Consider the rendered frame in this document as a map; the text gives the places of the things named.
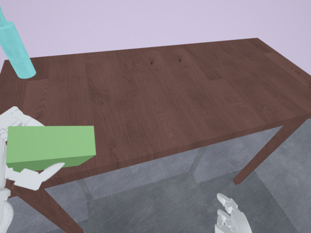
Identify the robot left hand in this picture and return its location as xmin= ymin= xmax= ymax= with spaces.
xmin=0 ymin=106 xmax=65 ymax=191

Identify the table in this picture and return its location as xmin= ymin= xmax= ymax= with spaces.
xmin=0 ymin=38 xmax=311 ymax=233

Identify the robot right hand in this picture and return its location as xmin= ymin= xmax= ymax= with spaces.
xmin=215 ymin=193 xmax=252 ymax=233

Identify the robot left forearm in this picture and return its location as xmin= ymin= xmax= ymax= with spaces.
xmin=0 ymin=188 xmax=14 ymax=233

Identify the sponge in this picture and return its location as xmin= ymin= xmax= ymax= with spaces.
xmin=6 ymin=126 xmax=96 ymax=173

